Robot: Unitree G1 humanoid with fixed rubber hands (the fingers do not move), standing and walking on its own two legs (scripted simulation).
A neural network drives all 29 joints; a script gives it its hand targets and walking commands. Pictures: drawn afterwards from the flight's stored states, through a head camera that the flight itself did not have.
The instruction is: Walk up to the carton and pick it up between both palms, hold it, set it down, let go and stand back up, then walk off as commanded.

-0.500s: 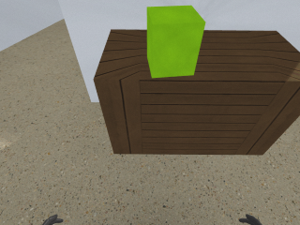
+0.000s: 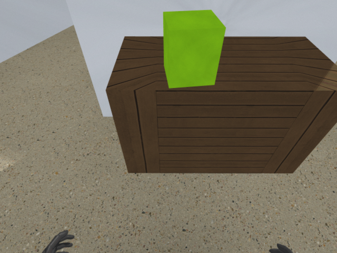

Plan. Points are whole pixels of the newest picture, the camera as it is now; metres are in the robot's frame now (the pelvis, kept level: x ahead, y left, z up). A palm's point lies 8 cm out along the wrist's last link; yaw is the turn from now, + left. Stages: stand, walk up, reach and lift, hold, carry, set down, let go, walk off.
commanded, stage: stand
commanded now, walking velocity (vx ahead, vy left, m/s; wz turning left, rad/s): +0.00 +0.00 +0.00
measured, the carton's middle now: (189, 49) +0.92 -0.04 +0.06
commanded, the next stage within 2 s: none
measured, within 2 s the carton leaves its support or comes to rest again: neither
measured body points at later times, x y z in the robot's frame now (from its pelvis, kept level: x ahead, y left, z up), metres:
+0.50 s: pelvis +0.00 +0.00 +0.00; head +0.01 +0.00 +0.45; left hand +0.13 +0.31 -0.09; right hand +0.13 -0.28 -0.10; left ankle +0.06 +0.12 -0.73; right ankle +0.03 -0.13 -0.73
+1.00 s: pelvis +0.00 +0.00 +0.00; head +0.01 +0.00 +0.45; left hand +0.13 +0.31 -0.09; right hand +0.13 -0.28 -0.10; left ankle +0.06 +0.12 -0.73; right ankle +0.03 -0.13 -0.73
